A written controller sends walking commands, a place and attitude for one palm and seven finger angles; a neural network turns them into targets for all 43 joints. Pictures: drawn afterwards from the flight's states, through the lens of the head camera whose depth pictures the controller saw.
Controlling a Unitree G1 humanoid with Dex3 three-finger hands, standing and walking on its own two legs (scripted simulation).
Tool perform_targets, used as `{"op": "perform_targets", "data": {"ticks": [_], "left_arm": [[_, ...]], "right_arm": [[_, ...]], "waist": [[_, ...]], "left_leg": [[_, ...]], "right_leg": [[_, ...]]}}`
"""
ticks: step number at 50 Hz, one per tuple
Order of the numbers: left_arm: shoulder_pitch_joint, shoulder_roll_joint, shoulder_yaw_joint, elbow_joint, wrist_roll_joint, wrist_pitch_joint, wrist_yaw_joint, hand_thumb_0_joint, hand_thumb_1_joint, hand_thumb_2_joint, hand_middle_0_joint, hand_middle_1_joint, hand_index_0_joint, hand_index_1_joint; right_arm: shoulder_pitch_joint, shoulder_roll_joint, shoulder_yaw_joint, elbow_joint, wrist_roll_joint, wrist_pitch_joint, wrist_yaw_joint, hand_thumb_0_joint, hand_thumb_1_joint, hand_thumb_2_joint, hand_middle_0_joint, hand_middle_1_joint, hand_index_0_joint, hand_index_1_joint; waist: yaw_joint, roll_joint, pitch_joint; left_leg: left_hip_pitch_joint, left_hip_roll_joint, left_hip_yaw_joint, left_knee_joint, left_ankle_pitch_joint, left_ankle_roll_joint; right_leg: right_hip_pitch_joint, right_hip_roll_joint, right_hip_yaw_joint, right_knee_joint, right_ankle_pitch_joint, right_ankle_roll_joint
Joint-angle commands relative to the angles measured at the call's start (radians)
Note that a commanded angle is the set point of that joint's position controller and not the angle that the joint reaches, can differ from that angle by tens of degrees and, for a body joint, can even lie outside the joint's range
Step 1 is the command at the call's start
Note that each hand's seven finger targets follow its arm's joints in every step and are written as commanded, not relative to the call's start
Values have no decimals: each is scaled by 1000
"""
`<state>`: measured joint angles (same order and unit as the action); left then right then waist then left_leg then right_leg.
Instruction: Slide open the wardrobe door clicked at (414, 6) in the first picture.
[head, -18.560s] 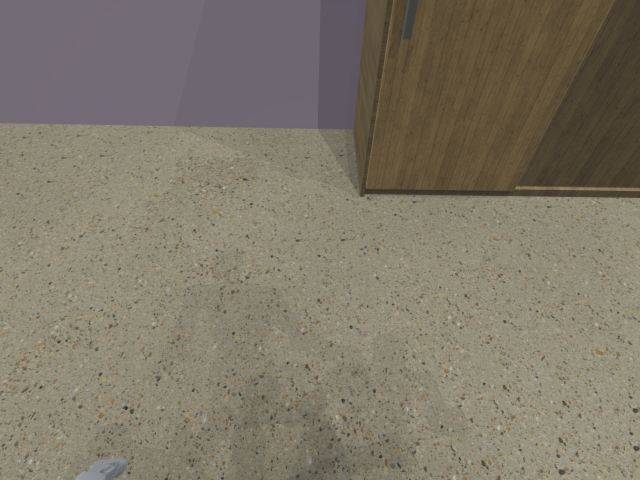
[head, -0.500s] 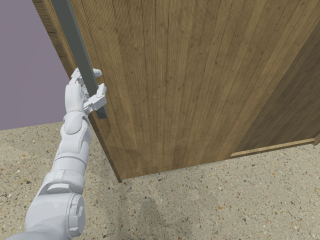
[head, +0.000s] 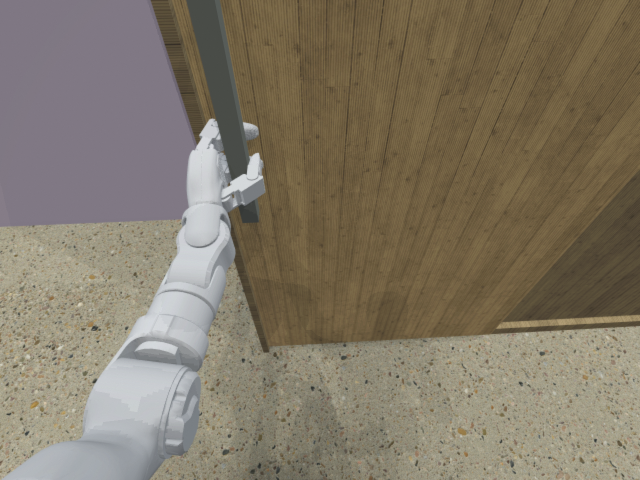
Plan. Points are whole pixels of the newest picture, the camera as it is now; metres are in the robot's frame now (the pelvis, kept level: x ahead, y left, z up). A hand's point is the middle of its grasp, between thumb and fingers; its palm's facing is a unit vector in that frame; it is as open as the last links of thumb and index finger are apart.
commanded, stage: tug the door sideways, standing still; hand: left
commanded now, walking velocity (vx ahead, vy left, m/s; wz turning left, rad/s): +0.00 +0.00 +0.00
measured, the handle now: (233, 116) +0.52 +0.11 +0.17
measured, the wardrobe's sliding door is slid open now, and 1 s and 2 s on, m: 0.00 0.00 0.27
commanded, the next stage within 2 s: step sideways, sliding the door along in 0.32 s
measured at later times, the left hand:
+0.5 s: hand (256, 179) +0.46 +0.09 +0.12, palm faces +0.06 -1.00 -0.05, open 6.2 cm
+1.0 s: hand (261, 178) +0.46 +0.08 +0.12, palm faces +0.11 -0.99 -0.11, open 6.5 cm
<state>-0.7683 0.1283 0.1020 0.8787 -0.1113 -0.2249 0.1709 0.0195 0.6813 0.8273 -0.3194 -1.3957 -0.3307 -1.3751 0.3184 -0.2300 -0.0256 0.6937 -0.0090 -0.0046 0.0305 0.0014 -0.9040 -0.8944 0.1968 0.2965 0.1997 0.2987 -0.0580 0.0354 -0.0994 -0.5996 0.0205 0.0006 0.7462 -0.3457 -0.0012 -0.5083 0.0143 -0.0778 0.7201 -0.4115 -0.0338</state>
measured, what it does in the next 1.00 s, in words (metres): lifts its right foot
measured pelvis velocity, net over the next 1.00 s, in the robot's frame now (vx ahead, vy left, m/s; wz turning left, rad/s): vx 0.01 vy -0.06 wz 0.01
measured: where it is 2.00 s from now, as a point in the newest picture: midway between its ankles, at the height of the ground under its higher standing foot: outside the picture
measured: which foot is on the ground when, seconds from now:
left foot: down 0.00-1.00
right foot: down 0.00-0.92, up 0.94-1.00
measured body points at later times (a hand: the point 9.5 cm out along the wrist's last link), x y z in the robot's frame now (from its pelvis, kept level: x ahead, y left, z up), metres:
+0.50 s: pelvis -0.02 +0.01 +0.00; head +0.04 +0.01 +0.44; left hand +0.45 +0.14 +0.12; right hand -0.01 -0.24 -0.13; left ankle +0.01 +0.12 -0.71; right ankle -0.04 -0.10 -0.71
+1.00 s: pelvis +0.01 -0.06 +0.01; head +0.09 -0.07 +0.45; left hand +0.45 +0.13 +0.13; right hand +0.15 -0.31 -0.12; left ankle +0.00 +0.11 -0.71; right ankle -0.02 -0.14 -0.66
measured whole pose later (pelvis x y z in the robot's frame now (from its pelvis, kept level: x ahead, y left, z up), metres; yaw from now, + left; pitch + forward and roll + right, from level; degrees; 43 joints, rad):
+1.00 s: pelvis +0.01 -0.06 +0.01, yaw +1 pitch +0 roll +1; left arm -0.80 0.21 -0.02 0.80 -0.17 -0.13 0.12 0.02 0.71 0.84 -0.34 -1.32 -0.19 -1.40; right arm 0.18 -0.27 -0.04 0.73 0.03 -0.04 -0.07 0.00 -0.90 -0.89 0.20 0.30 0.20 0.30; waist 0.06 0.04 0.17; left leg -0.29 0.07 0.03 0.63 -0.34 -0.05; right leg -0.44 0.05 -0.01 1.07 -0.50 -0.01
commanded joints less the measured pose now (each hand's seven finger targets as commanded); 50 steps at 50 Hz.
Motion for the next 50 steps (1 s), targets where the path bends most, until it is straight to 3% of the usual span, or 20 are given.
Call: {"op": "perform_targets", "data": {"ticks": [1,8,21,22,23,24,26,28,30,32,36,38,39,40,42,44,45,46,47,50], "left_arm": [[-591,-100,-155,-188,33,-106,-52,0,900,900,-450,-1400,-450,-1400],[-681,-178,-217,-109,34,-143,-31,0,900,900,-450,-1400,-450,-1400],[-771,-195,-229,-34,36,-155,2,0,900,900,-450,-1400,-450,-1400],[-763,337,81,-53,85,-130,-4,0,900,900,-450,-1400,-450,-1400],[-828,259,-17,-94,71,-119,-26,0,900,900,-450,-1400,-450,-1400],[-790,157,-78,-93,59,-104,-52,0,900,900,-450,-1400,-450,-1400],[-683,158,-70,-61,35,-75,-70,0,900,900,-450,-1400,-450,-1400],[-641,149,-76,-40,10,-52,-82,0,900,900,-450,-1400,-450,-1400],[-613,156,-77,-37,0,-28,-91,0,900,900,-450,-1400,-450,-1400],[-595,184,-61,-33,-5,-8,-91,0,900,900,-450,-1400,-450,-1400],[-552,90,-127,-67,-2,18,-109,0,900,900,-450,-1400,-450,-1400],[-529,99,-115,-78,3,41,-108,0,900,900,-450,-1400,-450,-1400],[-545,83,-122,-101,9,47,-112,0,900,900,-450,-1400,-450,-1400],[-553,52,-147,-123,14,52,-120,0,900,900,-450,-1400,-450,-1400],[-556,-66,-242,-188,11,51,-134,0,900,900,-450,-1400,-450,-1400],[-540,-56,-239,-275,4,24,-133,0,900,900,-450,-1400,-450,-1400],[-534,-98,-277,-314,-9,9,-140,0,900,900,-450,-1400,-450,-1400],[-560,-156,-319,-370,-34,-9,-157,0,900,900,-450,-1400,-450,-1400],[-560,-191,-347,-376,-24,-4,-160,0,900,900,-450,-1400,-450,-1400],[-563,-120,-315,-440,-2,22,-159,0,900,900,-450,-1400,-450,-1400]], "right_arm": [[112,-129,-47,-54,-1,-37,-3,0,-900,-900,200,300,200,300],[135,-133,-45,-28,-8,-66,7,0,-900,-900,200,300,200,300],[162,-143,-40,4,-13,-92,11,0,-900,-900,200,300,200,300],[161,-194,-52,-15,40,-66,-38,0,-900,-900,200,300,200,300],[118,-169,-42,-12,43,-55,-65,0,-900,-900,200,300,200,300],[87,-140,-30,-24,50,-54,-82,0,-900,-900,200,300,200,300],[51,-155,-28,-34,49,-54,-112,0,-900,-900,200,300,200,300],[25,-165,-23,-37,48,-54,-135,0,-900,-900,200,300,200,300],[-5,-159,-11,-38,39,-45,-143,0,-900,-900,200,300,200,300],[-20,-165,-7,-33,39,-35,-151,0,-900,-900,200,300,200,300],[-31,-151,-4,-33,46,-54,-153,0,-900,-900,200,300,200,300],[-25,-145,-11,-33,56,-57,-147,0,-900,-900,200,300,200,300],[-52,-142,-14,-38,53,-58,-145,0,-900,-900,200,300,200,300],[-86,-136,-13,-48,52,-64,-145,0,-900,-900,200,300,200,300],[-113,-109,-1,-57,51,-71,-142,0,-900,-900,200,300,200,300],[-76,-123,-18,-39,40,-80,-149,0,-900,-900,200,300,200,300],[-55,-150,-33,-36,39,-77,-145,0,-900,-900,200,300,200,300],[-67,-144,-39,-49,35,-73,-117,0,-900,-900,200,300,200,300],[-92,-134,-37,-62,34,-65,-91,0,-900,-900,200,300,200,300],[-95,-146,-56,-54,38,-56,-90,0,-900,-900,200,300,200,300]], "waist": [[-110,4,-380],[-137,-6,-351],[-160,-5,-319],[-26,1,-419],[-70,12,-419],[-66,57,-387],[-48,115,-321],[-36,150,-249],[-19,99,-171],[-7,51,-137],[-13,8,-139],[-5,-232,-175],[5,-319,-164],[22,-309,-135],[19,-177,-108],[-6,-85,-168],[-30,56,-250],[-34,186,-302],[-25,167,-262],[-18,46,-175]], "left_leg": [[401,-13,-35,-2,402,21],[375,-9,-60,-13,281,17],[349,-7,-72,-21,190,14],[380,50,-41,-97,152,57],[381,45,-16,-115,136,65],[393,60,-19,-129,112,68],[423,129,-130,-194,11,103],[496,244,-338,-280,-40,165],[492,314,-434,-330,-11,204],[474,302,-373,-287,99,199],[397,189,-114,-147,337,120],[315,83,30,36,345,48],[229,32,50,115,142,25],[139,16,44,162,-36,26],[116,28,21,87,-56,37],[416,106,-11,-212,237,69],[718,248,-170,-285,781,152],[964,437,-374,-222,1175,235],[1002,468,-399,-202,1182,243],[913,439,-276,-173,933,208]], "right_leg": [[-61,35,32,-70,471,20],[-133,38,20,-71,330,18],[-195,40,9,-70,239,17],[14,-31,73,-109,222,18],[60,-31,67,-122,244,26],[65,-29,54,-99,226,27],[44,-10,39,-3,119,19],[-35,17,42,124,16,11],[-52,3,75,172,-83,2],[13,-3,77,79,-58,-1],[260,-28,72,-176,256,-1],[399,-136,212,-278,547,-45],[476,-191,275,-283,810,-80],[536,-216,295,-262,979,-81],[576,-216,239,-198,988,-65],[417,-154,130,15,917,6],[150,-55,67,224,668,90],[-136,7,135,432,-15,87],[-206,-9,201,508,-178,30],[-246,-70,178,348,-101,20]]}}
